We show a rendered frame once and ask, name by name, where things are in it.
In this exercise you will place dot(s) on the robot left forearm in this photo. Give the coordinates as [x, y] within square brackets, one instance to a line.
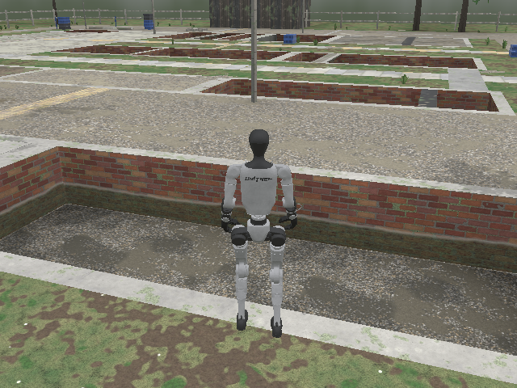
[226, 213]

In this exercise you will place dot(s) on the robot right foot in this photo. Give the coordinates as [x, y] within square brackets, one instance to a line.
[276, 331]

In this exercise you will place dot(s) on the robot right hand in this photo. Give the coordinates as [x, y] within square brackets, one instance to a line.
[286, 218]

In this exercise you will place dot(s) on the robot left hand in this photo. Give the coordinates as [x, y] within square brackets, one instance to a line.
[224, 225]

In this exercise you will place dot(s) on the robot right upper arm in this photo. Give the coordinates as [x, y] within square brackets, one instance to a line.
[284, 172]

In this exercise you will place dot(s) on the robot left foot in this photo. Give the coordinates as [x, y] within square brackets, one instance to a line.
[241, 323]

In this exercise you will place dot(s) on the robot left upper arm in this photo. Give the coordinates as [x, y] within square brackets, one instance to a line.
[230, 185]

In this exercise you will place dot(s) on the robot right forearm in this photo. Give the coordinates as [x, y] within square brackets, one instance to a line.
[291, 212]

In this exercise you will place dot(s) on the robot foot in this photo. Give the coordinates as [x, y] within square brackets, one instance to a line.
[276, 331]
[241, 323]

